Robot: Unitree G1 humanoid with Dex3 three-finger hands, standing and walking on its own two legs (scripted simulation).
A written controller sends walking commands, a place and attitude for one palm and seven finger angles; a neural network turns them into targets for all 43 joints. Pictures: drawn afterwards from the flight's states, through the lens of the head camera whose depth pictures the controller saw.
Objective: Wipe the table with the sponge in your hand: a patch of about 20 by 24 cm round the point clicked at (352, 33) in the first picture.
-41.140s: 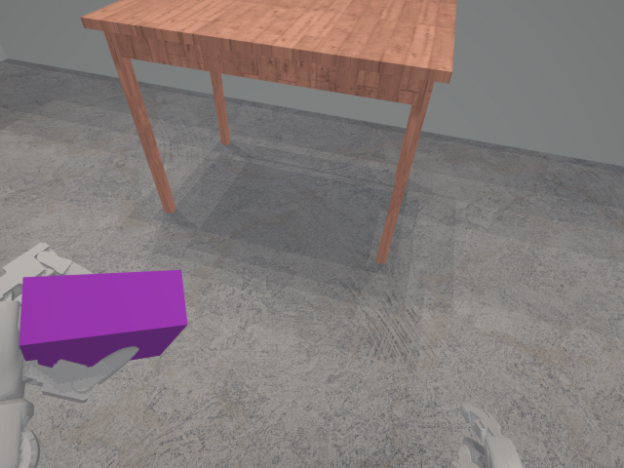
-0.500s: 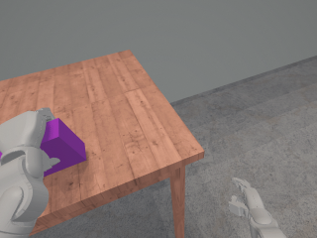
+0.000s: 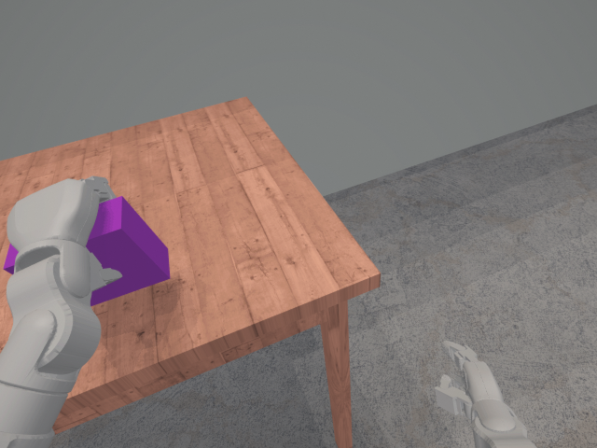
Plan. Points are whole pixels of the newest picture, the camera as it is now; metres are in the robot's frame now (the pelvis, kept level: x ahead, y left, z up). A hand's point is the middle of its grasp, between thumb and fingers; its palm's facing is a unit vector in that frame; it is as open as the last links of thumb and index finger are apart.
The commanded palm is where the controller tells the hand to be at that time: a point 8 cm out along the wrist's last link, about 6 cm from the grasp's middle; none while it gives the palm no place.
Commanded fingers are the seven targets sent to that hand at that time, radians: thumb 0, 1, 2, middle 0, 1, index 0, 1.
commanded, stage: lift the sponge slowly off the table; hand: left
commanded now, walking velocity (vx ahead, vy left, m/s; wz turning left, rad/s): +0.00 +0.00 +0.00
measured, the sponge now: (106, 265) +0.27 +0.30 +0.15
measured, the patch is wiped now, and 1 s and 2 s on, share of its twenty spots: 0.95 0.95 0.95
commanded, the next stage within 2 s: bring the sponge back beside the body in 0.66 s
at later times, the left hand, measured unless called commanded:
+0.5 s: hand (72, 218) +0.27 +0.30 +0.23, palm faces +0.27 -0.07 -0.96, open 9.3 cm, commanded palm +0.22 +0.31 +0.30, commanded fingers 0.00 0.10 1.30 -1.20 -1.60 -1.20 -1.60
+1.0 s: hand (68, 212) +0.26 +0.29 +0.25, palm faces +0.36 -0.11 -0.93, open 9.3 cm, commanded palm +0.20 +0.31 +0.31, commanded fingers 0.00 0.10 1.30 -1.20 -1.60 -1.20 -1.60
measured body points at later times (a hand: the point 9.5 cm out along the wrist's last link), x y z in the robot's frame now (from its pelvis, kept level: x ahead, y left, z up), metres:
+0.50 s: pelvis +0.00 +0.01 +0.00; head -0.02 -0.05 +0.44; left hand +0.25 +0.30 +0.28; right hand +0.27 -0.20 -0.07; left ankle +0.02 +0.11 -0.74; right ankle -0.02 -0.08 -0.74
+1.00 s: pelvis -0.01 +0.02 +0.00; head -0.04 -0.03 +0.45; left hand +0.24 +0.29 +0.30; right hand +0.27 -0.16 -0.06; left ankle +0.02 +0.11 -0.74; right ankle -0.02 -0.08 -0.74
